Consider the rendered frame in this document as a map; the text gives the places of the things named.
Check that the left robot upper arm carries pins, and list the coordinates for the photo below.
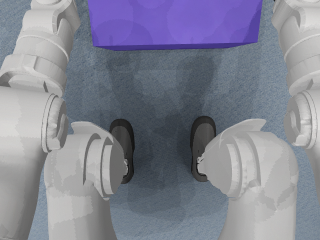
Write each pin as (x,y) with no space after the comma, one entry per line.
(32,124)

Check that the right robot upper arm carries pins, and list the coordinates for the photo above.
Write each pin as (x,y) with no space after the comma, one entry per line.
(302,127)

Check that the carton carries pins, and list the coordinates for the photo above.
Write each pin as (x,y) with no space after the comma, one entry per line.
(134,25)

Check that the robot right shin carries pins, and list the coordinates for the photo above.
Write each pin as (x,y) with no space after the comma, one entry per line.
(207,165)

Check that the robot right forearm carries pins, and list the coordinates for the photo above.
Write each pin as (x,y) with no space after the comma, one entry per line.
(298,25)

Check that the robot left foot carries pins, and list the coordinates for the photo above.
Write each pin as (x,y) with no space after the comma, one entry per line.
(123,132)

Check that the robot left forearm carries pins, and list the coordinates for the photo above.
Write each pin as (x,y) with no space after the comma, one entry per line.
(43,48)

